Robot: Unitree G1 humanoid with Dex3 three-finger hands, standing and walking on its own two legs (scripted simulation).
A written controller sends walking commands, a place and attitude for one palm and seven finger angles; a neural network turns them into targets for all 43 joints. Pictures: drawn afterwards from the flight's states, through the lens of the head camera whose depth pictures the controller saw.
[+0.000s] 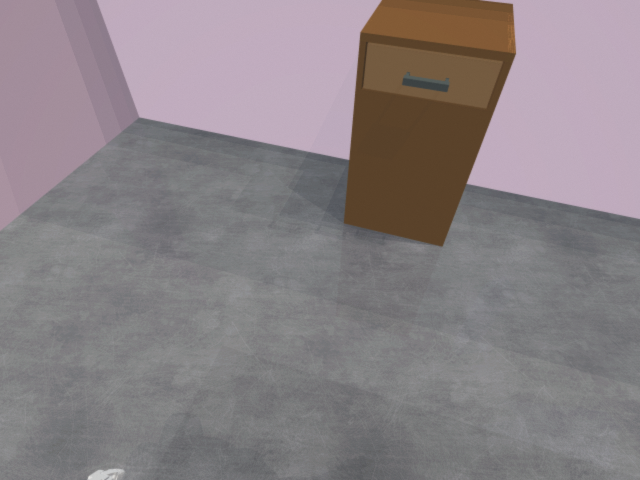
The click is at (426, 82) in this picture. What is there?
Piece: drawer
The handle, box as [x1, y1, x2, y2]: [402, 72, 449, 91]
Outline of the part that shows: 403,77 402,84 442,91 447,90 449,82 448,78 446,78 444,81 410,76 409,72 407,72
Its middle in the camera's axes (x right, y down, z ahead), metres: +0.32 -0.48 +1.17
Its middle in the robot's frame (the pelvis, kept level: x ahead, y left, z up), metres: +1.20 -0.25 -0.06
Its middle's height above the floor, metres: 0.71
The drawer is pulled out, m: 0.00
